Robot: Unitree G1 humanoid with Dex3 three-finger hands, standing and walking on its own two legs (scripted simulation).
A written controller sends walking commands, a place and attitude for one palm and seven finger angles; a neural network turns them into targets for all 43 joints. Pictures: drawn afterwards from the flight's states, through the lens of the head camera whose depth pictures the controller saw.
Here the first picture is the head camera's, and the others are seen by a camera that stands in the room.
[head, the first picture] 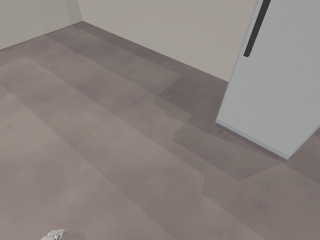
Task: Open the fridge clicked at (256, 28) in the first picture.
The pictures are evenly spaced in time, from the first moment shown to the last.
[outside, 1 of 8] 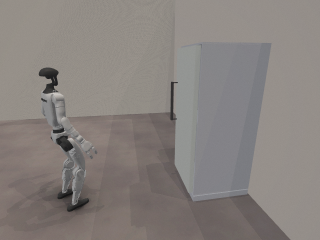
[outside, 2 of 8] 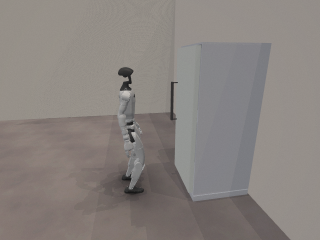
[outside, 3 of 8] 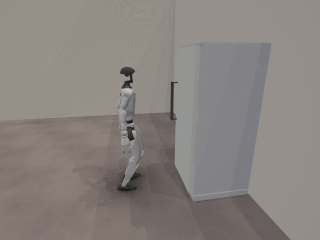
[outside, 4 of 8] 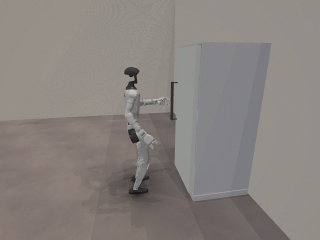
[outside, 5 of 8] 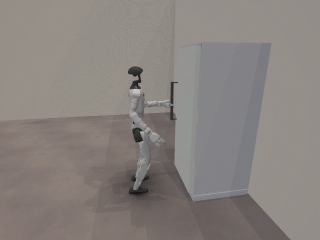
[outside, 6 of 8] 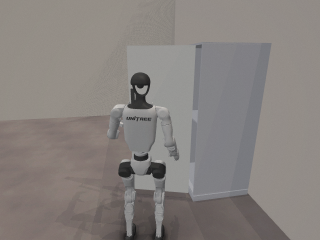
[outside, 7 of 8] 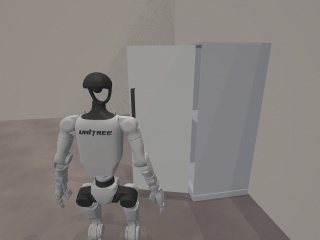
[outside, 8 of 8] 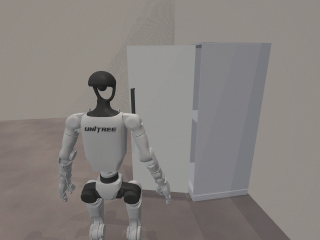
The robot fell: no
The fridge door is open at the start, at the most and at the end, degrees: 0 80 73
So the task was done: yes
